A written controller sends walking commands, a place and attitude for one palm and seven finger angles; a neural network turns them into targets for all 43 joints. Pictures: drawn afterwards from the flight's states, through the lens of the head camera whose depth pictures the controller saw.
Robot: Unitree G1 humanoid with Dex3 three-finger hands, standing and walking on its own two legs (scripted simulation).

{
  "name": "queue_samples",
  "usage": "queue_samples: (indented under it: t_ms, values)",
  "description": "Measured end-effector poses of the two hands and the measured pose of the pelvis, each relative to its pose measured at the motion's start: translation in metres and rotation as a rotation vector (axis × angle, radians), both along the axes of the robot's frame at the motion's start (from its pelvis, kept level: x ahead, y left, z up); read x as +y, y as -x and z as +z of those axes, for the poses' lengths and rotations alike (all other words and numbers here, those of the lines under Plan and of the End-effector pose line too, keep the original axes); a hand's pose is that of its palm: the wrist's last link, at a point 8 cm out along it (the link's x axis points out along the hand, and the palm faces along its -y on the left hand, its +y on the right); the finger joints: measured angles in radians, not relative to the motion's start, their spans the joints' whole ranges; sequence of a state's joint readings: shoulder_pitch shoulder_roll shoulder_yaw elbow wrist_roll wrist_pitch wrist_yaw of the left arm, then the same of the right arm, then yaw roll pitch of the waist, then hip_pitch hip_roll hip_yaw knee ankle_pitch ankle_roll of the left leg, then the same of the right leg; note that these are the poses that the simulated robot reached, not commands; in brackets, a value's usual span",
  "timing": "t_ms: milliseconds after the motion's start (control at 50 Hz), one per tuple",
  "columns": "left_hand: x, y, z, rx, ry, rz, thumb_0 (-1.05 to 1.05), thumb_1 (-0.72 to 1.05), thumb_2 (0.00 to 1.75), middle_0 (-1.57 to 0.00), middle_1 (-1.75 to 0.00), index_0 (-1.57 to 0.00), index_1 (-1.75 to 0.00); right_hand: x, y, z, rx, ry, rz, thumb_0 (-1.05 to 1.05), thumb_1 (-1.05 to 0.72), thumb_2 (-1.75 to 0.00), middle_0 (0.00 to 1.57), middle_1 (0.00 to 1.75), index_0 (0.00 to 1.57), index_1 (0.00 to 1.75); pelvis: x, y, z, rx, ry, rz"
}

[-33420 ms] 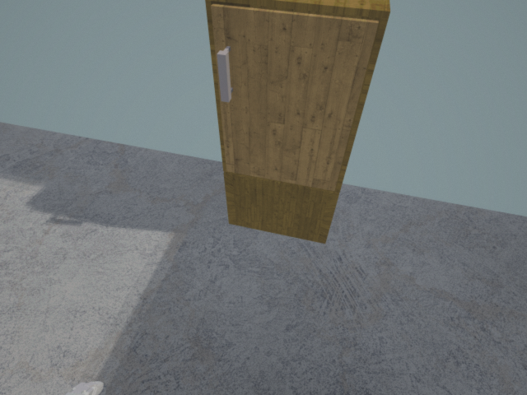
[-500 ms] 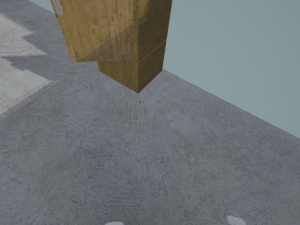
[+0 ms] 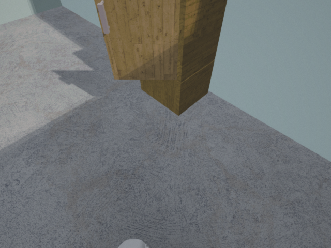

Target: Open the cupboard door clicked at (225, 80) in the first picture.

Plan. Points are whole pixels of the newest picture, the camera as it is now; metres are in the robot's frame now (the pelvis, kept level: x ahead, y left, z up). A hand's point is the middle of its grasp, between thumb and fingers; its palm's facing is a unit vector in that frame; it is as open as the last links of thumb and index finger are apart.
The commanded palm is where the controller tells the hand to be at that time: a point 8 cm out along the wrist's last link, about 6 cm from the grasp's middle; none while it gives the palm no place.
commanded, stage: take the last steps up to it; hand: left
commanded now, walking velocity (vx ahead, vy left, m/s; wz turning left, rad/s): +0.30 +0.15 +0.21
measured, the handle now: (104, 17) +1.14 +0.39 +0.03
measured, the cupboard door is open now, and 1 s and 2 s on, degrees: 43 43 43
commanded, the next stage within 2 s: come to a stop and stand still in 1.48 s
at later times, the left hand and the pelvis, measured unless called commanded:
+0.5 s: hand (73, 238) +0.16 +0.28 -0.17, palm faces +0.10 -0.97 -0.20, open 7.4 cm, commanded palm none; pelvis +0.11 +0.08 +0.00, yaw +3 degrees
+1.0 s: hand (76, 205) +0.26 +0.31 -0.19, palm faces +0.16 -0.97 -0.17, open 7.3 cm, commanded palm none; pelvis +0.31 +0.13 -0.02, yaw +4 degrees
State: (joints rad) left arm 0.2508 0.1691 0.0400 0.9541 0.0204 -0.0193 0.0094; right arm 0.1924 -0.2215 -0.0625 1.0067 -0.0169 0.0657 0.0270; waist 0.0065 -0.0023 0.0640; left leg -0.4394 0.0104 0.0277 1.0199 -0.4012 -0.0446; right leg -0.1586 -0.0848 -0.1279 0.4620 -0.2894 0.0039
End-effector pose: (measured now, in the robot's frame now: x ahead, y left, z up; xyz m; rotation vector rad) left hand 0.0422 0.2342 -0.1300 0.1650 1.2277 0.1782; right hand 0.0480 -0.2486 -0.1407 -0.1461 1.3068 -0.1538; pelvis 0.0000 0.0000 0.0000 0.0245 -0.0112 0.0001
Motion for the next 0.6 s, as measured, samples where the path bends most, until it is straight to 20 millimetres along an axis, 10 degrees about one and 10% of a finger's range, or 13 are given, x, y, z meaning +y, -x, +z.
queue_samples:
  t_ms: [200, 280, 420, 600]
  values:
    - [0.036, 0.07, -0.021, 0.207, 0.063, 0.167, 0.01, 0.91, 0.89, -0.21, -0.3, -0.2, -0.3, 0.045, -0.088, 0.014, -0.083, 0.038, 0.156, 0.0, -0.91, -0.9, 0.2, 0.3, 0.2, 0.29, 0.041, -0.034, -0.006, 0.013, 0.006, 0.07]
    - [0.065, 0.069, -0.033, 0.294, 0.057, 0.168, 0.01, 0.91, 0.89, -0.21, -0.3, -0.2, -0.3, 0.072, -0.115, 0.009, -0.168, 0.06, 0.165, 0.0, -0.91, -0.9, 0.2, 0.3, 0.2, 0.29, 0.063, -0.05, -0.017, 0.011, 0.015, 0.059]
    - [0.091, -0.034, -0.015, 0.131, 0.029, 0.107, 0.01, 0.91, 0.89, -0.2, -0.3, -0.2, -0.3, 0.098, -0.092, 0.007, -0.052, 0.027, 0.099, 0.0, -0.93, -0.9, 0.2, 0.3, 0.2, 0.3, 0.078, -0.087, -0.002, 0.011, 0.013, 0.058]
    - [0.078, -0.196, -0.005, -0.108, 0.01, -0.008, 0.01, 0.91, 0.89, -0.2, -0.3, -0.2, -0.3, 0.097, -0.063, -0.018, 0.178, -0.035, 0.0, 0.0, -0.92, -0.9, 0.2, 0.3, 0.2, 0.3, 0.073, -0.156, -0.013, -0.005, -0.015, 0.05]
